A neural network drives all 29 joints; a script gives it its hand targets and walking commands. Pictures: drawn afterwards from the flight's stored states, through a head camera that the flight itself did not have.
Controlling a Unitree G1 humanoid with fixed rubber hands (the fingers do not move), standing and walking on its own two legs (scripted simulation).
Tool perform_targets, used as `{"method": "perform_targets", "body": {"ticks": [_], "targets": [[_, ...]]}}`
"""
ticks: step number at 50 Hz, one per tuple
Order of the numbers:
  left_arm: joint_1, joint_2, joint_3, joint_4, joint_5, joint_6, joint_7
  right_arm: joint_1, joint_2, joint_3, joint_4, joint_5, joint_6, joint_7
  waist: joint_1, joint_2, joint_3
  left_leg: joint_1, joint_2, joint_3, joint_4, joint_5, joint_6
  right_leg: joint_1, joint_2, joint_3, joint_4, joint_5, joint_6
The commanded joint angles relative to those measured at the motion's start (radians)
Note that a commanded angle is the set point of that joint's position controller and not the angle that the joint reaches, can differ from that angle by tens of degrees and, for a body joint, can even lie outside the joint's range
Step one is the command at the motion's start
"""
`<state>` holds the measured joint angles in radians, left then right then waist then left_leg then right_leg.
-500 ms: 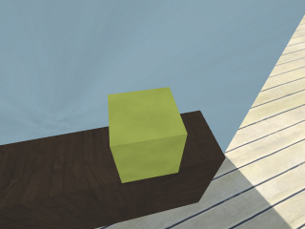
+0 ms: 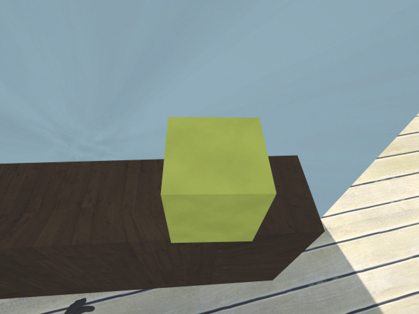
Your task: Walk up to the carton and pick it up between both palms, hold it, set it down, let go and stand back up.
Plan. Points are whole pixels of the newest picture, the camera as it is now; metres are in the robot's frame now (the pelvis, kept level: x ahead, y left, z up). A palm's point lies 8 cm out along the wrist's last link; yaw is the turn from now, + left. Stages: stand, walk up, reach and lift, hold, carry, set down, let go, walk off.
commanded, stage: walk up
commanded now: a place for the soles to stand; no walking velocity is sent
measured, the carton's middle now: (213, 183) +0.42 +0.00 -0.06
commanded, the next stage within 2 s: stand in 1.74 s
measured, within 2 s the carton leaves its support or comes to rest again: neither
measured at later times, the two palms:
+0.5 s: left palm out of the picture +0.05 +0.27 -0.11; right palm out of the picture +0.08 -0.35 -0.10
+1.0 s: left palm out of the picture +0.01 +0.29 -0.11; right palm out of the picture +0.09 -0.33 -0.10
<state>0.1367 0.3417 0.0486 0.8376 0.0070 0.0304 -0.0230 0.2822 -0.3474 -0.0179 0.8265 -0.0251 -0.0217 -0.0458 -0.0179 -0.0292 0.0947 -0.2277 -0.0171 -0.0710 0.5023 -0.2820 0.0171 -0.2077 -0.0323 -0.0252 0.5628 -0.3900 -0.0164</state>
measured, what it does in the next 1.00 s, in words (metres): stands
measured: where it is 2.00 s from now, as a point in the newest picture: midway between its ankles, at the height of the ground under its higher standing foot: outside the picture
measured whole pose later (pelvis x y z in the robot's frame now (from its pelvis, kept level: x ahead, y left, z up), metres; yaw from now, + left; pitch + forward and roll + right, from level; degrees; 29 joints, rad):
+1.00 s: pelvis -0.02 -0.03 +0.00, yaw +6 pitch -2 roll -1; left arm 0.17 0.38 0.07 0.97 0.00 0.02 -0.02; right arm 0.18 -0.37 -0.02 0.93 0.00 -0.01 -0.04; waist 0.02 0.01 0.08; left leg -0.22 -0.02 -0.18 0.49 -0.23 -0.04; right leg -0.12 -0.06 -0.12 0.45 -0.29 0.02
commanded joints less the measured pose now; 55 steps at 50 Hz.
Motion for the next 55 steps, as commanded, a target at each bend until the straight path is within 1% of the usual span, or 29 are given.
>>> {"method": "perform_targets", "body": {"ticks": [1,2,4,5,7,9,10,12,13,15,18,19,20,23,26,27,31,32,34,38,40,42,45,46,47,49,51,54,55], "targets": [[0.044,0.193,0.04,-0.012,0.01,-0.055,0.024,0.021,-0.22,-0.076,-0.054,0.016,-0.015,-0.005,0.02,0.049,-0.279,0.155,0.114,-0.042,0.029,0.665,0.012,0.209,-0.119,0.043,-0.128,0.627,-0.047],[-0.011,0.212,0.04,-0.013,0.001,-0.053,0.023,-0.022,-0.205,-0.058,-0.064,0.025,-0.015,0.0,0.019,0.081,-0.244,0.099,0.087,-0.045,0.014,0.572,-0.011,0.214,-0.118,0.055,-0.109,0.675,-0.036],[-0.007,0.196,0.035,-0.013,-0.01,-0.048,0.023,-0.055,-0.171,-0.063,-0.054,0.024,-0.009,0.008,0.02,0.068,-0.199,0.063,0.08,-0.049,-0.051,0.32,0.0,0.196,-0.137,0.055,-0.123,0.522,-0.03],[-0.028,0.203,0.044,-0.011,-0.014,-0.041,0.026,-0.054,-0.188,-0.061,-0.051,0.027,-0.007,0.005,0.007,-0.004,-0.128,0.074,0.096,-0.044,-0.046,0.415,-0.005,0.142,-0.111,0.044,-0.133,0.517,-0.014],[-0.03,0.198,0.042,-0.005,-0.015,-0.041,0.027,-0.073,-0.227,-0.062,-0.027,0.023,-0.009,0.001,0.016,-0.013,-0.111,0.091,0.106,-0.047,-0.012,0.467,-0.006,0.111,-0.105,0.016,-0.157,0.538,-0.021],[-0.012,0.18,0.027,0.012,-0.011,-0.049,0.025,-0.096,-0.2,-0.057,-0.015,0.019,-0.005,0.003,0.015,-0.003,-0.108,0.105,0.096,-0.036,-0.019,0.413,0.006,0.1,-0.119,0.049,-0.165,0.504,-0.022],[-0.02,0.214,0.031,0.008,-0.012,-0.046,0.023,-0.081,-0.211,-0.062,0.005,0.022,0.003,0.004,0.012,-0.062,-0.097,0.112,0.096,-0.046,-0.029,0.375,-0.004,0.096,-0.13,0.028,-0.174,0.47,-0.037],[-0.018,0.215,0.044,0.008,-0.011,-0.043,0.025,-0.103,-0.223,-0.069,-0.006,0.016,0.004,0.005,0.019,0.002,-0.11,0.094,0.099,-0.024,-0.035,0.341,-0.009,0.086,-0.121,0.009,-0.175,0.4,-0.038],[-0.01,0.223,0.043,0.019,-0.011,-0.039,0.023,-0.098,-0.203,-0.057,0.018,0.023,0.003,0.007,0.024,-0.065,-0.113,0.08,0.086,-0.03,-0.039,0.321,-0.008,0.102,-0.121,0.017,-0.19,0.395,-0.032],[-0.025,0.224,0.041,0.026,-0.017,-0.044,0.021,-0.126,-0.188,-0.05,0.025,0.018,0.002,0.005,0.021,-0.048,-0.086,0.08,0.068,-0.028,-0.037,0.315,-0.014,0.094,-0.131,0.02,-0.184,0.422,-0.03],[-0.047,0.226,0.044,0.022,-0.016,-0.038,0.014,-0.148,-0.194,-0.055,0.027,0.012,0.007,0.009,0.021,-0.041,-0.03,0.045,0.048,-0.002,-0.043,0.149,-0.018,-0.002,-0.144,0.058,-0.264,0.149,-0.043],[-0.075,0.238,0.046,0.01,-0.007,-0.037,0.008,-0.107,-0.194,-0.043,0.036,0.011,0.007,0.004,-0.01,-0.09,-0.009,0.064,0.052,-0.015,-0.039,0.169,-0.016,-0.03,-0.147,0.044,-0.262,0.154,-0.065],[-0.072,0.239,0.055,0.004,-0.017,-0.042,0.008,-0.101,-0.219,-0.064,0.047,0.003,0.006,0.006,0.001,0.027,-0.059,0.066,0.057,-0.019,-0.051,0.206,-0.013,0.026,-0.137,0.025,-0.25,0.141,-0.052],[-0.074,0.238,0.054,0.013,-0.018,-0.044,0.007,-0.098,-0.219,-0.06,0.072,0.01,0.003,0.001,-0.009,-0.042,-0.047,0.059,0.051,-0.034,-0.069,0.154,-0.006,0.003,-0.13,0.054,-0.275,0.029,-0.051],[-0.017,0.244,0.062,0.03,-0.018,-0.036,0.012,-0.089,-0.225,-0.061,0.059,0.019,0.001,0.001,0.012,0.074,-0.097,0.002,0.086,-0.101,-0.079,0.249,0.014,0.116,-0.11,0.014,-0.22,0.12,-0.039],[-0.018,0.235,0.063,0.032,-0.008,-0.035,0.015,-0.108,-0.236,-0.061,0.059,0.011,0.0,-0.001,0.025,0.026,-0.114,0.008,0.087,-0.094,-0.075,0.253,0.015,0.137,-0.11,0.004,-0.221,0.128,-0.031],[-0.003,0.215,0.06,0.055,-0.01,-0.035,0.012,-0.065,-0.221,-0.056,0.074,0.021,-0.008,-0.001,0.028,0.036,-0.097,-0.026,0.061,-0.092,-0.069,0.242,0.008,0.167,-0.118,0.004,-0.217,0.159,-0.034],[-0.016,0.232,0.066,0.051,-0.012,-0.033,0.013,-0.097,-0.218,-0.053,0.071,0.019,-0.008,-0.004,0.014,0.092,-0.077,-0.03,0.06,-0.107,-0.079,0.26,0.008,0.149,-0.114,0.001,-0.198,0.174,-0.031],[-0.006,0.223,0.064,0.059,-0.009,-0.022,0.013,-0.073,-0.242,-0.062,0.076,0.023,0.005,-0.001,0.027,0.057,-0.095,-0.034,0.076,-0.11,-0.094,0.219,0.014,0.178,-0.092,-0.02,-0.188,0.157,-0.023],[0.036,0.207,0.063,0.064,-0.008,-0.015,0.019,-0.107,-0.278,-0.058,0.055,0.014,-0.003,-0.011,0.061,0.108,-0.024,-0.151,0.119,-0.234,-0.145,0.202,0.052,0.209,-0.07,-0.008,-0.151,0.123,-0.021],[0.032,0.204,0.068,0.074,0.0,-0.024,0.011,-0.103,-0.24,-0.063,0.039,0.023,-0.003,-0.006,0.044,0.055,-0.103,-0.081,0.077,-0.164,-0.104,0.18,0.02,0.183,-0.08,-0.009,-0.169,0.151,-0.022],[0.028,0.208,0.065,0.068,-0.013,-0.028,0.015,-0.091,-0.231,-0.051,0.053,0.025,-0.007,-0.005,0.043,0.117,-0.097,-0.1,0.09,-0.174,-0.118,0.226,0.023,0.22,-0.111,0.017,-0.159,0.22,-0.028],[0.007,0.223,0.068,0.07,-0.004,-0.028,0.013,-0.112,-0.243,-0.063,0.041,0.018,-0.004,-0.009,0.036,0.074,-0.124,-0.004,0.084,-0.185,-0.087,0.317,0.03,0.158,-0.093,-0.014,-0.135,0.243,-0.02],[0.019,0.217,0.06,0.074,0.001,-0.03,0.008,-0.086,-0.246,-0.064,0.046,0.027,-0.004,-0.009,0.026,0.002,-0.149,0.0,0.106,-0.181,-0.09,0.283,0.026,0.168,-0.094,-0.017,-0.141,0.221,-0.019],[0.033,0.215,0.06,0.078,-0.008,-0.028,0.01,-0.095,-0.267,-0.062,0.042,0.021,-0.002,-0.009,0.042,0.069,-0.088,-0.043,0.091,-0.208,-0.096,0.266,0.041,0.157,-0.081,-0.015,-0.146,0.217,-0.021],[0.041,0.224,0.063,0.085,0.0,-0.029,0.014,-0.097,-0.237,-0.062,0.043,0.018,0.002,-0.008,0.044,0.001,-0.073,-0.072,0.071,-0.178,-0.082,0.208,0.03,0.167,-0.109,0.008,-0.187,0.177,-0.036],[0.012,0.245,0.061,0.055,-0.008,-0.026,0.008,-0.075,-0.237,-0.056,0.048,0.032,0.007,-0.007,0.018,0.014,-0.079,-0.01,0.055,-0.101,-0.029,0.214,0.004,0.102,-0.132,-0.013,-0.186,0.173,-0.054],[-0.003,0.239,0.06,0.05,-0.007,-0.035,0.006,-0.101,-0.222,-0.053,0.054,0.018,0.008,-0.004,0.02,0.05,-0.045,-0.004,0.035,-0.102,-0.029,0.243,0.007,0.067,-0.127,-0.027,-0.206,0.153,-0.048],[0.006,0.257,0.066,0.058,-0.003,-0.035,0.006,-0.11,-0.235,-0.057,0.044,0.016,0.009,-0.004,0.029,-0.014,-0.053,-0.025,0.037,-0.101,-0.008,0.248,0.01,0.085,-0.126,-0.016,-0.209,0.152,-0.052]]}}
